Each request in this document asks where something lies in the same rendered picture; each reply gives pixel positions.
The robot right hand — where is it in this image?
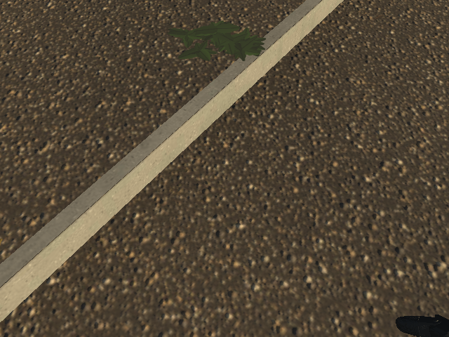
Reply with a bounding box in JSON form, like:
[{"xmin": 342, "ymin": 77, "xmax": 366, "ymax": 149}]
[{"xmin": 396, "ymin": 315, "xmax": 449, "ymax": 337}]

